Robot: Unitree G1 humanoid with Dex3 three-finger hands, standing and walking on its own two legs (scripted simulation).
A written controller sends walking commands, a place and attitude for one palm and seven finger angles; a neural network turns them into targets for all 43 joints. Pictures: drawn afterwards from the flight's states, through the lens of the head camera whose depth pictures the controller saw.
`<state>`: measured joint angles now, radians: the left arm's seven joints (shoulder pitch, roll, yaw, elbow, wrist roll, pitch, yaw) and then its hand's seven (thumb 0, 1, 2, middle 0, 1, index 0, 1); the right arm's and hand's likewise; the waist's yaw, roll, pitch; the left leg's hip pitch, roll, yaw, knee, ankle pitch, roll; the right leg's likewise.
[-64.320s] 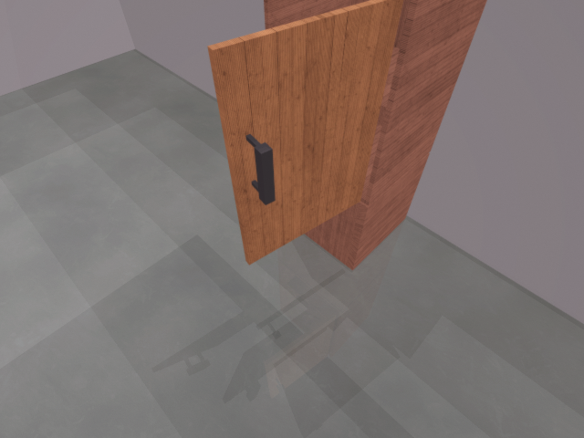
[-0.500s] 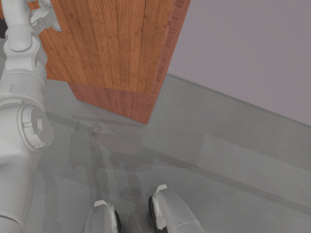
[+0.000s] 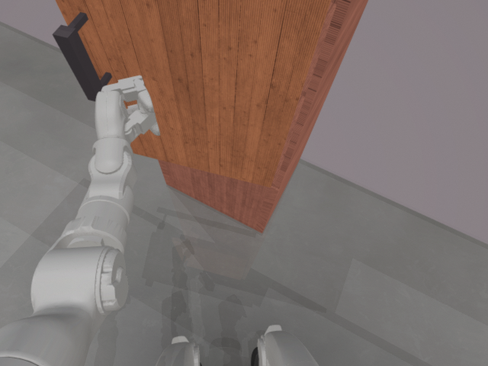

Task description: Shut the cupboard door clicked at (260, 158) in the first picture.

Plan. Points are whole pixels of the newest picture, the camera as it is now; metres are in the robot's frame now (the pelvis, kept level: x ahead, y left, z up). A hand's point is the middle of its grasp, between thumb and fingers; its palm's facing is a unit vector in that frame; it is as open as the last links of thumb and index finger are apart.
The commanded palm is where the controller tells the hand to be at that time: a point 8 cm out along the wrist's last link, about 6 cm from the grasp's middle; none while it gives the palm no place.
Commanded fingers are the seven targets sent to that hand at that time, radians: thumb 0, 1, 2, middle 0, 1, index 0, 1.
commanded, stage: pull the fist back off the door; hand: left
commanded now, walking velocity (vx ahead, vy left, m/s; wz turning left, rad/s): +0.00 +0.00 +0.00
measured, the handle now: (89, 59) +0.64 +0.22 +0.07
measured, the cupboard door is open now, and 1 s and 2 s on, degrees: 13 13 13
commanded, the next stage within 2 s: draw the hand back to the body in 0.02 s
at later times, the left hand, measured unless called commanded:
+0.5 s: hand (106, 143) +0.42 +0.15 +0.12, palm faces +0.07 -1.00 -0.03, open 3.1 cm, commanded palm +0.37 +0.20 +0.13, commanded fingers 0.00 0.90 0.90 -1.30 -1.50 -1.30 -1.50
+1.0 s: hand out of the picture +0.27 +0.23 +0.18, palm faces +0.29 -0.92 -0.27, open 3.7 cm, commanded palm +0.23 +0.27 +0.20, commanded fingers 0.00 0.90 0.90 -0.64 -0.78 -0.64 -0.78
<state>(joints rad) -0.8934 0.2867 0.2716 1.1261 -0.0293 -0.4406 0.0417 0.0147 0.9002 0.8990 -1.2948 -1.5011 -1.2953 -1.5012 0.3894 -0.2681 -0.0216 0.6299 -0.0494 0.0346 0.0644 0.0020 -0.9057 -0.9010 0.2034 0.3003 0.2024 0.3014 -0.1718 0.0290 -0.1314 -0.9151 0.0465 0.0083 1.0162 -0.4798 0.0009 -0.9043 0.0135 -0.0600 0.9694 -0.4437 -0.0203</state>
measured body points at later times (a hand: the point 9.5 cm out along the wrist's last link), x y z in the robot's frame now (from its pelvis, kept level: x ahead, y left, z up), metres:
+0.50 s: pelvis +0.00 +0.00 +0.03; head +0.05 -0.01 +0.48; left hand +0.41 +0.21 +0.12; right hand +0.04 -0.26 -0.09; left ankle -0.01 +0.12 -0.67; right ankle +0.00 -0.11 -0.67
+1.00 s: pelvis +0.01 +0.01 +0.07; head -0.01 -0.01 +0.52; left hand +0.25 +0.27 +0.20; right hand +0.22 -0.20 +0.00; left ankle -0.01 +0.12 -0.67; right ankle +0.00 -0.11 -0.67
